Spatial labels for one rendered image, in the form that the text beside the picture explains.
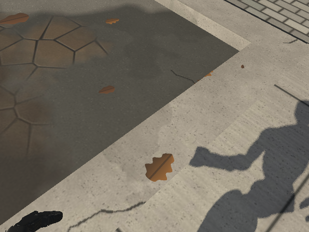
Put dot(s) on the robot left hand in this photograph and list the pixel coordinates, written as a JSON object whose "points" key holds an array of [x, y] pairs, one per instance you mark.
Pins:
{"points": [[36, 220]]}

